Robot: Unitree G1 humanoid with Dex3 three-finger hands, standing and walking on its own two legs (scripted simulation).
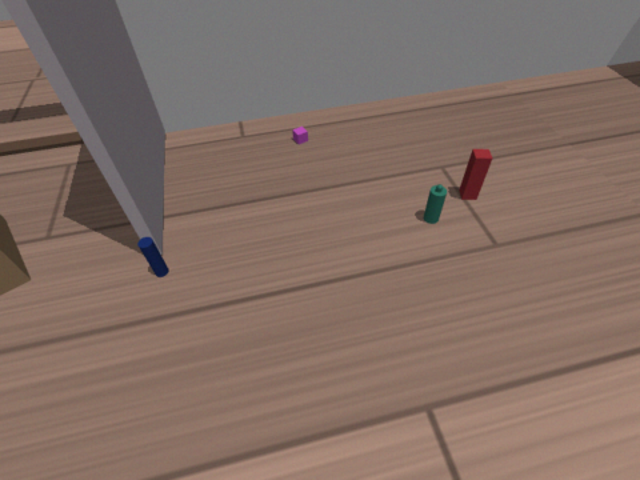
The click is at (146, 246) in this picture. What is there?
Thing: slim round
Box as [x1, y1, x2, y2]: [138, 237, 168, 276]
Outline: 140,239 138,245 157,276 163,276 166,274 168,269 151,238 144,237
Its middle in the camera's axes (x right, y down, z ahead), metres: -0.64 +0.08 +1.49
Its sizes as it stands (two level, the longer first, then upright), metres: 0.053 0.053 0.185
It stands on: the floor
